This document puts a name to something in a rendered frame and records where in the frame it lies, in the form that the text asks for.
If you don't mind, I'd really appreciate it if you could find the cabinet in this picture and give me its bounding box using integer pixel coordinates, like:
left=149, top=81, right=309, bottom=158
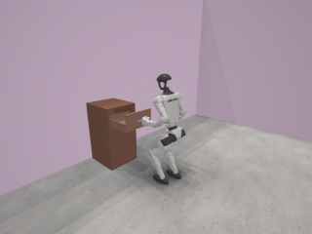
left=86, top=97, right=137, bottom=171

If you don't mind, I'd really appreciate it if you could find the drawer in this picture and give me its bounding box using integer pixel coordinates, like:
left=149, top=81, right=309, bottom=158
left=109, top=108, right=151, bottom=133

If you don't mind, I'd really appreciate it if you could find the right robot upper arm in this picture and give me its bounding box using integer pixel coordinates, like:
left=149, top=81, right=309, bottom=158
left=175, top=92, right=186, bottom=116

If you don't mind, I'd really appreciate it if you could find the left robot upper arm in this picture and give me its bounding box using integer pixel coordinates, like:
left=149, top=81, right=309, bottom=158
left=152, top=96, right=170, bottom=123

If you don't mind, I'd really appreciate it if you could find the left robot forearm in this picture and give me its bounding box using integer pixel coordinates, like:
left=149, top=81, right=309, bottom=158
left=147, top=116, right=165, bottom=129

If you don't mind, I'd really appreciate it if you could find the right robot forearm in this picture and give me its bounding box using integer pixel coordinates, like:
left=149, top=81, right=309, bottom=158
left=175, top=114, right=185, bottom=124

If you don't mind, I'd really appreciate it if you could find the robot left hand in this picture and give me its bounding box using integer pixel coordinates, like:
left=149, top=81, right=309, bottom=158
left=141, top=116, right=150, bottom=127

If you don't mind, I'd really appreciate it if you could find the right robot foot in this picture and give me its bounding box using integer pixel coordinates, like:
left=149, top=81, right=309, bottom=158
left=166, top=170, right=181, bottom=179

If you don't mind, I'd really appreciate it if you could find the robot right thigh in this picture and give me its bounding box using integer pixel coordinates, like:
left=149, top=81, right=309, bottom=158
left=161, top=127, right=186, bottom=152

